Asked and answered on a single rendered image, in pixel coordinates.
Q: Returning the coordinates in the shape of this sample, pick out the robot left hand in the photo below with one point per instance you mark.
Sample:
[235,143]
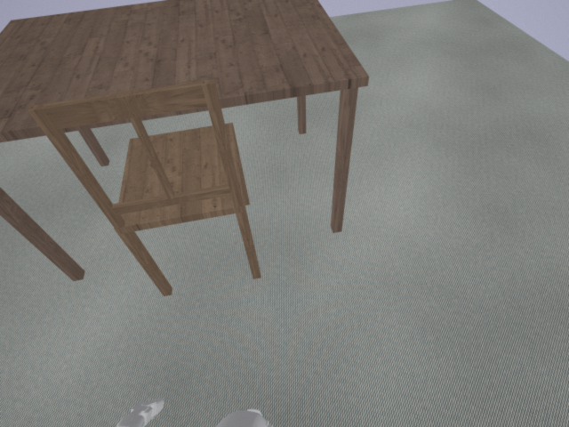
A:
[142,413]

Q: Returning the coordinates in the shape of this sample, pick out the chair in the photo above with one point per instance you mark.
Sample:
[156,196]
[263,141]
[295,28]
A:
[169,178]

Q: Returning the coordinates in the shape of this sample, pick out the table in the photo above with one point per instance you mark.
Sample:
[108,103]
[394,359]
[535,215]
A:
[255,50]

